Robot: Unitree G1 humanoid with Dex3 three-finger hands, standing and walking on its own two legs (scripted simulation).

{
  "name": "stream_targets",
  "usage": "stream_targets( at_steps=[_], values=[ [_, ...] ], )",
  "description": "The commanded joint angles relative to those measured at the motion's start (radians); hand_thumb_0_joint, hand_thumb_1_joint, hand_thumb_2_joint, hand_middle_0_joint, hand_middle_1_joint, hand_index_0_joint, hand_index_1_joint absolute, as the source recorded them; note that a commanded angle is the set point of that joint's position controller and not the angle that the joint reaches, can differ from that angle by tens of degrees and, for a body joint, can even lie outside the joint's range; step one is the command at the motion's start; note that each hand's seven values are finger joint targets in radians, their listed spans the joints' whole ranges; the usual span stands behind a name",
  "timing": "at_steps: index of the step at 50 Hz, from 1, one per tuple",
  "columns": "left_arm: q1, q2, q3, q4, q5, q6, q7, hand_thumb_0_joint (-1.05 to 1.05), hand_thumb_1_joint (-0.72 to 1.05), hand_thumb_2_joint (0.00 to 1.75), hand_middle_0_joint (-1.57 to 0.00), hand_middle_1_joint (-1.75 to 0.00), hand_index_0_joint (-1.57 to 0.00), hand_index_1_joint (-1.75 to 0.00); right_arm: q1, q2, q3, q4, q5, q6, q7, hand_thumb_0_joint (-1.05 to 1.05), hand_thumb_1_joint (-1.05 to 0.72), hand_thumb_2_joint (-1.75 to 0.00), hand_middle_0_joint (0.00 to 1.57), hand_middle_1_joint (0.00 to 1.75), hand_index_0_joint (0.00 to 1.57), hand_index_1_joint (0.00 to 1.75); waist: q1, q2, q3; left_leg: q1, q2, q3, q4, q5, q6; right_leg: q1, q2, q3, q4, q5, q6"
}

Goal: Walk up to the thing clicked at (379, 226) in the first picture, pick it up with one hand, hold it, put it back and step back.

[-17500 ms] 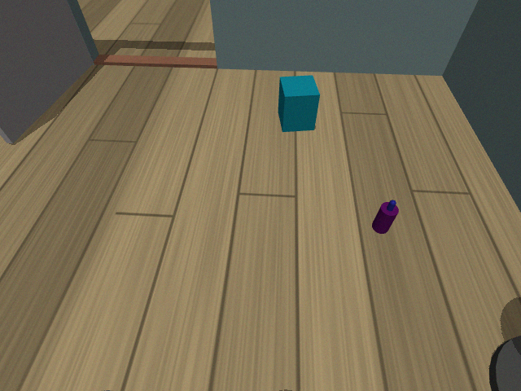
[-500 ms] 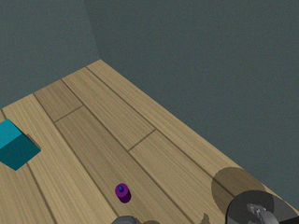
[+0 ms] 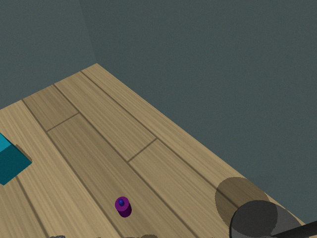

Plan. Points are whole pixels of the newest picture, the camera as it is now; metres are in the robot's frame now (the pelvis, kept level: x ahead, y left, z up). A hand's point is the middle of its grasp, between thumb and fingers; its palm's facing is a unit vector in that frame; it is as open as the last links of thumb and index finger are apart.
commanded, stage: walk up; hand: left
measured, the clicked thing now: (123, 206) +0.36 +0.21 -0.67
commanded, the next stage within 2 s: none
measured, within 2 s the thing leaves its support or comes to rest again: neither
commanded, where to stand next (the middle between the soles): +0.06 +0.00 m, yaw +3 degrees
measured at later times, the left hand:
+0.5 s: hand out of the picture +0.10 +0.27 -0.15, palm faces +0.00 -0.92 -0.39, open 7.4 cm
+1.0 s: hand out of the picture -0.04 +0.31 -0.16, palm faces +0.07 -0.89 -0.45, open 7.4 cm
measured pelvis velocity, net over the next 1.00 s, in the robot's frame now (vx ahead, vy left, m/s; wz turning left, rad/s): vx -0.04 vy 0.02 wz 0.07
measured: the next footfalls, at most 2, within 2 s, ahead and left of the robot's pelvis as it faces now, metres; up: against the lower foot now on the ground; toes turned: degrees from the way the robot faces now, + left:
left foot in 0.96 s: -0.04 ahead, +0.15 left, +0.00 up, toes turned +3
right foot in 1.28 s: +0.15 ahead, -0.11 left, +0.00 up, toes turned +1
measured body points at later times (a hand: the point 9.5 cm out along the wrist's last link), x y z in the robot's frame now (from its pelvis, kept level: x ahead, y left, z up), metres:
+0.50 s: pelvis +0.01 +0.00 +0.00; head +0.05 +0.00 +0.44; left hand +0.10 +0.31 -0.13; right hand +0.11 -0.31 -0.13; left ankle +0.08 +0.12 -0.74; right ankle -0.01 -0.15 -0.74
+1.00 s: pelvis -0.04 +0.02 -0.02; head -0.01 +0.01 +0.42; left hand -0.04 +0.36 -0.13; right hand +0.06 -0.29 -0.15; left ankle -0.08 +0.15 -0.74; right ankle -0.05 -0.14 -0.73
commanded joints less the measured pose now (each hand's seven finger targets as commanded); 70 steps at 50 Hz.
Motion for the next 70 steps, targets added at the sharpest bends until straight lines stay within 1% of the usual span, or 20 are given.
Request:
stream_targets(
  at_steps=[1, 20, 22, 25, 28, 30, 32, 33, 35, 38, 44, 47, 49, 51, 54, 60, 64, 66, 67, 70],
  values=[
    [-0.043, 0.232, 0.057, -0.049, 0.003, -0.027, 0.016, 0.00, 0.90, 0.90, -0.20, -0.30, -0.20, -0.30, -0.058, -0.215, -0.045, -0.059, 0.005, -0.021, -0.010, 0.00, -0.90, -0.90, 0.20, 0.30, 0.20, 0.30, 0.005, 0.015, -0.092, 0.100, 0.092, -0.138, -0.102, -0.156, 0.028, -0.081, -0.088, 0.087, -0.110, -0.001, -0.076],
    [-0.033, 0.228, 0.059, -0.035, 0.002, -0.018, 0.021, 0.00, 0.90, 0.90, -0.20, -0.30, -0.20, -0.30, -0.064, -0.219, -0.050, -0.050, 0.005, -0.018, -0.018, 0.00, -0.90, -0.90, 0.20, 0.30, 0.20, 0.30, 0.009, 0.005, -0.138, 0.142, 0.099, -0.126, -0.084, 0.057, 0.035, -0.014, -0.088, 0.052, -0.090, 0.139, -0.064],
    [0.006, 0.274, 0.084, -0.056, -0.028, -0.001, 0.046, 0.00, 0.90, 0.90, -0.20, -0.30, -0.20, -0.30, -0.059, -0.261, -0.078, -0.083, 0.004, 0.014, -0.014, 0.00, -0.90, -0.90, 0.20, 0.30, 0.20, 0.30, 0.009, 0.056, -0.080, 0.126, 0.102, -0.110, 0.023, 0.478, 0.062, -0.072, -0.087, 0.033, 0.085, 0.365, -0.061],
    [0.050, 0.235, 0.084, -0.081, -0.033, 0.011, 0.056, 0.00, 0.90, 0.90, -0.20, -0.30, -0.20, -0.30, -0.054, -0.271, -0.096, -0.131, 0.005, 0.027, -0.011, 0.00, -0.90, -0.90, 0.20, 0.30, 0.20, 0.30, 0.003, 0.097, -0.173, 0.153, 0.161, -0.150, 0.011, 0.572, 0.151, -0.075, 0.000, -0.014, 0.256, 0.239, -0.057],
    [0.143, 0.226, 0.098, -0.090, -0.025, 0.039, 0.058, 0.00, 0.90, 0.90, -0.20, -0.30, -0.20, -0.30, -0.133, -0.285, -0.113, -0.212, -0.010, 0.052, -0.009, 0.00, -0.90, -0.90, 0.20, 0.30, 0.20, 0.30, 0.033, 0.214, -0.208, -0.019, 0.237, -0.235, -0.030, 0.303, 0.230, -0.028, 0.038, -0.005, 0.473, -0.286, -0.080],
    [0.257, 0.234, 0.112, -0.076, -0.014, 0.041, 0.058, 0.00, 0.90, 0.90, -0.20, -0.30, -0.20, -0.30, -0.209, -0.286, -0.122, -0.274, -0.022, 0.069, -0.007, 0.00, -0.90, -0.90, 0.20, 0.30, 0.20, 0.30, 0.090, 0.192, -0.197, -0.167, 0.228, -0.210, 0.046, 0.140, 0.213, 0.025, -0.001, 0.023, 0.433, -0.256, -0.106],
    [0.270, 0.309, 0.139, -0.105, 0.004, 0.028, 0.063, 0.00, 0.90, 0.90, -0.20, -0.30, -0.20, -0.30, -0.237, -0.203, -0.105, -0.308, -0.016, 0.081, -0.009, 0.00, -0.90, -0.90, 0.20, 0.30, 0.20, 0.30, 0.137, -0.115, -0.096, -0.220, -0.010, -0.096, 0.375, -0.047, 0.060, -0.104, -0.225, 0.317, -0.020, 0.013, -0.169],
    [0.164, 0.399, 0.158, -0.161, 0.026, 0.015, 0.066, 0.00, 0.90, 0.90, -0.20, -0.30, -0.20, -0.30, -0.192, -0.159, -0.091, -0.319, -0.014, 0.080, -0.013, 0.00, -0.90, -0.90, 0.20, 0.30, 0.20, 0.30, 0.105, -0.261, -0.049, -0.303, -0.138, -0.157, 0.570, -0.423, 0.005, -0.157, -0.385, 0.554, -0.122, 0.176, -0.262],
    [0.024, 0.370, 0.148, -0.216, 0.035, 0.001, 0.077, 0.00, 0.90, 0.90, -0.20, -0.30, -0.20, -0.30, -0.051, -0.201, -0.111, -0.288, -0.024, 0.088, -0.011, 0.00, -0.90, -0.90, 0.20, 0.30, 0.20, 0.30, -0.005, -0.105, -0.043, -0.269, -0.090, -0.242, 0.794, -0.449, 0.004, -0.241, -0.389, 0.430, -0.048, 0.343, -0.316],
    [-0.029, 0.346, 0.150, -0.243, 0.044, -0.017, 0.080, 0.00, 0.90, 0.90, -0.20, -0.30, -0.20, -0.30, 0.011, -0.241, -0.128, -0.266, -0.007, 0.071, -0.004, 0.00, -0.90, -0.90, 0.20, 0.30, 0.20, 0.30, -0.018, -0.182, -0.081, -0.222, -0.094, -0.239, 0.850, -0.339, -0.016, -0.226, -0.277, 0.292, 0.010, 0.246, -0.256],
    [0.182, 0.326, 0.163, -0.249, 0.053, -0.028, 0.030, 0.00, 0.90, 0.90, -0.20, -0.30, -0.20, -0.30, -0.075, -0.231, -0.101, -0.295, -0.011, -0.002, 0.017, 0.00, -0.90, -0.90, 0.20, 0.30, 0.20, 0.30, 0.119, -0.316, -0.119, -0.275, -0.059, -0.046, 0.308, -0.475, -0.014, 0.166, -0.222, 0.263, 0.013, -0.213, -0.256],
    [0.140, 0.314, 0.157, -0.262, 0.037, -0.002, -0.001, 0.00, 0.90, 0.90, -0.20, -0.30, -0.20, -0.30, 0.147, -0.213, -0.116, -0.211, -0.024, -0.045, 0.001, 0.00, -0.90, -0.90, 0.20, 0.30, 0.20, 0.30, -0.019, -0.188, -0.096, 0.152, -0.099, 0.063, -0.102, -0.268, 0.008, -0.074, -0.144, 0.110, 0.281, 0.026, -0.192],
    [0.164, 0.134, 0.103, -0.316, 0.025, -0.002, 0.002, 0.00, 0.90, 0.90, -0.20, -0.30, -0.20, -0.30, 0.289, -0.362, -0.153, -0.195, -0.043, -0.071, -0.022, 0.00, -0.90, -0.90, 0.20, 0.30, 0.20, 0.30, -0.062, 0.262, -0.084, 0.487, 0.226, -0.553, -0.137, -0.278, 0.098, -0.654, 0.051, 0.034, 0.772, -0.376, -0.061],
    [-0.010, 0.282, 0.126, -0.331, 0.030, -0.007, 0.013, 0.00, 0.90, 0.90, -0.20, -0.30, -0.20, -0.30, 0.224, -0.432, -0.158, -0.216, 0.000, -0.073, -0.025, 0.00, -0.90, -0.90, 0.20, 0.30, 0.20, 0.30, -0.074, 0.114, 0.084, 0.154, 0.441, -0.766, -0.265, -0.503, 0.305, -0.633, -0.046, 0.187, 0.704, -0.278, -0.082],
    [0.162, 0.274, 0.129, -0.251, 0.001, -0.021, -0.014, 0.00, 0.90, 0.90, -0.20, -0.30, -0.20, -0.30, 0.082, -0.277, -0.105, -0.270, -0.012, -0.090, -0.031, 0.00, -0.90, -0.90, 0.20, 0.30, 0.20, 0.30, 0.021, 0.102, 0.118, 0.179, 0.186, -0.259, -0.135, -0.122, 0.189, -0.519, -0.043, 0.142, 0.549, -0.127, -0.060],
    [0.115, 0.189, 0.110, -0.242, -0.010, -0.009, -0.008, 0.00, 0.90, 0.90, -0.20, -0.30, -0.20, -0.30, 0.098, -0.250, -0.083, -0.271, 0.011, -0.062, -0.049, 0.00, -0.90, -0.90, 0.20, 0.30, 0.20, 0.30, 0.010, 0.222, 0.028, 0.027, 0.142, -0.072, 0.053, 0.474, 0.151, -0.172, 0.011, -0.025, 0.293, 0.029, -0.047],
    [0.158, 0.243, 0.129, -0.213, 0.005, 0.000, 0.003, 0.00, 0.90, 0.90, -0.20, -0.30, -0.20, -0.30, 0.089, -0.201, -0.063, -0.291, 0.041, -0.008, -0.061, 0.00, -0.90, -0.90, 0.20, 0.30, 0.20, 0.30, 0.063, 0.064, -0.065, -0.052, 0.048, -0.035, 0.324, 0.140, 0.083, 0.035, 0.010, -0.001, 0.078, 0.298, -0.078],
    [0.153, 0.305, 0.141, -0.257, 0.008, 0.005, 0.011, 0.00, 0.90, 0.90, -0.20, -0.30, -0.20, -0.30, 0.217, -0.151, -0.047, -0.275, 0.044, 0.011, -0.074, 0.00, -0.90, -0.90, 0.20, 0.30, 0.20, 0.30, 0.039, -0.202, -0.156, -0.121, -0.120, -0.051, 0.673, -0.531, 0.026, 0.074, -0.305, 0.412, -0.026, 0.687, -0.222],
    [0.101, 0.330, 0.144, -0.280, 0.011, 0.011, 0.016, 0.00, 0.90, 0.90, -0.20, -0.30, -0.20, -0.30, 0.234, -0.204, -0.068, -0.261, 0.039, 0.028, -0.090, 0.00, -0.90, -0.90, 0.20, 0.30, 0.20, 0.30, 0.040, -0.232, -0.179, -0.100, -0.097, -0.100, 0.790, -0.600, 0.028, 0.012, -0.361, 0.496, -0.041, 0.554, -0.325],
    [-0.009, 0.270, 0.127, -0.312, 0.018, 0.031, 0.024, 0.00, 0.90, 0.90, -0.20, -0.30, -0.20, -0.30, 0.225, -0.241, -0.083, -0.238, 0.036, 0.028, -0.083, 0.00, -0.90, -0.90, 0.20, 0.30, 0.20, 0.30, 0.007, -0.153, -0.166, -0.070, -0.076, -0.137, 0.815, -0.517, 0.027, -0.128, -0.247, 0.306, -0.020, 0.290, -0.266]
  ],
)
